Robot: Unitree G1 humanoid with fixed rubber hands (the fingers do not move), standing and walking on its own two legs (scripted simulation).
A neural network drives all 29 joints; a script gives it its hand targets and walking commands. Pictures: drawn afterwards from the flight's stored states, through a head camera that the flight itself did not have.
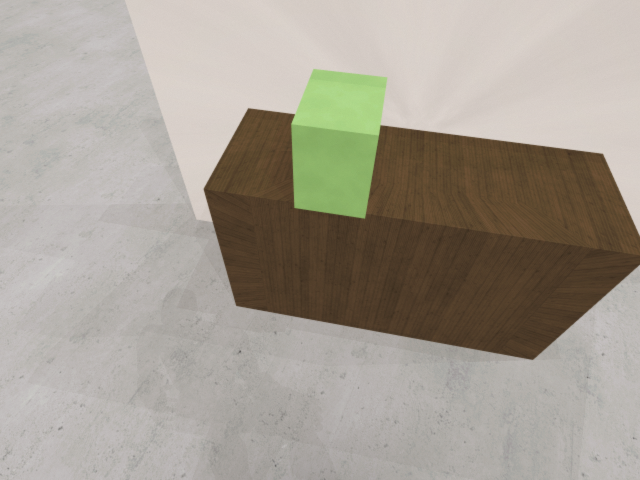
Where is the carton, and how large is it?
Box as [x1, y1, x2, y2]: [291, 69, 386, 218]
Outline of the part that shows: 313,69 291,124 294,207 364,218 379,131 386,77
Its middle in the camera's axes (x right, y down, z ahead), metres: +0.05 -0.21 +0.90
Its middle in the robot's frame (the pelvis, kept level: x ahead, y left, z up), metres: +0.80 -0.03 -0.08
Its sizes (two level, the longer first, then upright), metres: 0.222 0.169 0.231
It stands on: a pedestal, 0.57 m high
